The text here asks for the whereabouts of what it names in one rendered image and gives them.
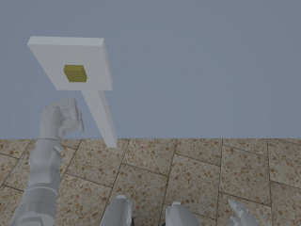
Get panel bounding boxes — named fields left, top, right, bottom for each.
left=27, top=36, right=118, bottom=148

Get left robot thigh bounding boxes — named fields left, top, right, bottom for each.
left=99, top=198, right=133, bottom=226

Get robot thigh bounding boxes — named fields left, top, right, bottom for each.
left=99, top=198, right=133, bottom=226
left=166, top=204, right=201, bottom=226

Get robot left forearm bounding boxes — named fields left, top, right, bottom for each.
left=9, top=138, right=62, bottom=226

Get right robot thigh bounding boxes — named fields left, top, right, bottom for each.
left=166, top=204, right=201, bottom=226

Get button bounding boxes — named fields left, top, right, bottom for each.
left=63, top=65, right=87, bottom=83

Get robot right hand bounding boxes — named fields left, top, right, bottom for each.
left=228, top=199, right=259, bottom=226

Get robot left hand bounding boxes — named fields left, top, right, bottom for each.
left=40, top=97, right=84, bottom=143

